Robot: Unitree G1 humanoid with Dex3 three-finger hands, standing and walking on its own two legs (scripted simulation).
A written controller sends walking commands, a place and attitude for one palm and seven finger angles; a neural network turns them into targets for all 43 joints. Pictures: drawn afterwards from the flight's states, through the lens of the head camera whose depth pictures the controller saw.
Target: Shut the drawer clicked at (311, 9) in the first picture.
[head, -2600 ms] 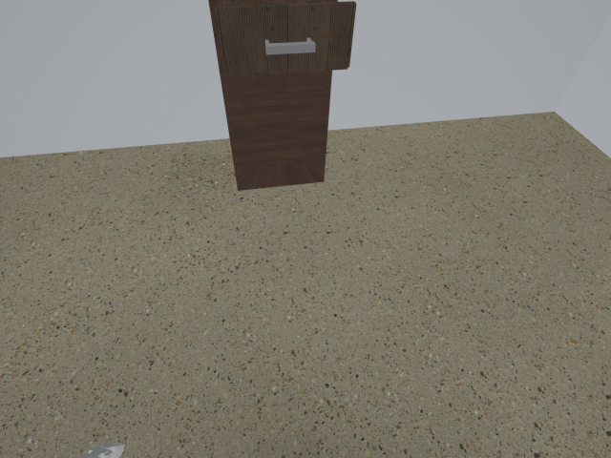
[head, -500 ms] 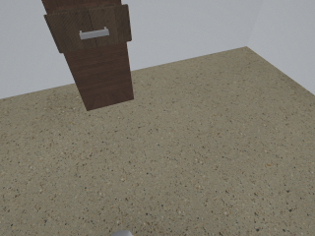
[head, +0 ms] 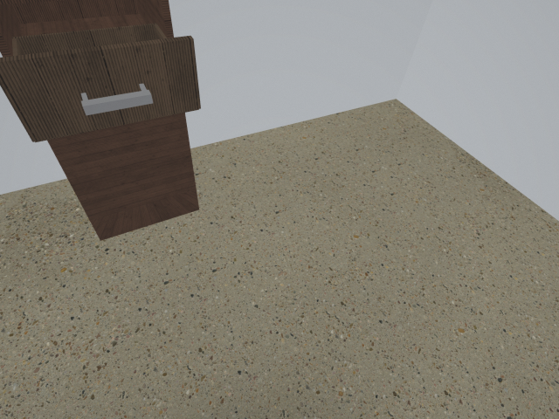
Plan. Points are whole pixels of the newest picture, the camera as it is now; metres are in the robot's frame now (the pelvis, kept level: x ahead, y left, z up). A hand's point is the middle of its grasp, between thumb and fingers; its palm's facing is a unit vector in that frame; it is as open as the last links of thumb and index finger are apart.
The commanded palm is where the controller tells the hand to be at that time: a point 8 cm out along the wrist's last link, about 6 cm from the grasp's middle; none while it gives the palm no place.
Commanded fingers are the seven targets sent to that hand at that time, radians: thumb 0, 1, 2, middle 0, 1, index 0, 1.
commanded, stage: walk to a spot facing it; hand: left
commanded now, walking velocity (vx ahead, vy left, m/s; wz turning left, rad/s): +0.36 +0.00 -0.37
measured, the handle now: (116, 97) +0.70 +0.43 +0.06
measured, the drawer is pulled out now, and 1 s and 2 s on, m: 0.30 0.30 0.30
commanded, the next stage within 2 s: turn to face it in 0.44 s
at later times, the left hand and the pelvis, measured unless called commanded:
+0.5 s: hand (241, 306) +0.36 +0.10 -0.17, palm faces -0.27 -0.95 -0.13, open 7.4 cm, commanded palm none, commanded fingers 0.00 0.90 0.90 -0.20 -0.30 -0.20 -0.30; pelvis +0.21 -0.04 -0.01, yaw -13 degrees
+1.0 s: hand (232, 278) +0.43 +0.13 -0.19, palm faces -0.01 -0.99 -0.16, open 7.3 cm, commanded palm none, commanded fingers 0.00 0.90 0.90 -0.20 -0.30 -0.20 -0.30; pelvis +0.36 -0.05 -0.01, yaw -4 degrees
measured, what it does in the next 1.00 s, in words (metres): walks ahead: right foot, then left foot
